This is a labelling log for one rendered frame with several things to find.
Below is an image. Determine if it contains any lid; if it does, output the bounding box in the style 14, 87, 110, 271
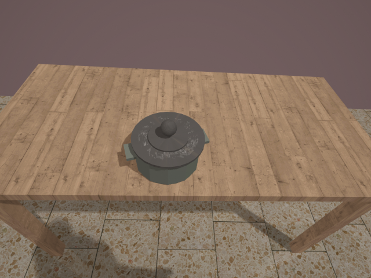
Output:
131, 112, 205, 169

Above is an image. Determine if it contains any table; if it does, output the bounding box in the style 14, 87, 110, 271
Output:
0, 64, 371, 256

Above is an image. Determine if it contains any knob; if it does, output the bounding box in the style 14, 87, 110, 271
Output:
160, 119, 177, 136

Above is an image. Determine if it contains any pot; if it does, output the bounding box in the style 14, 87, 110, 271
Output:
123, 129, 209, 185

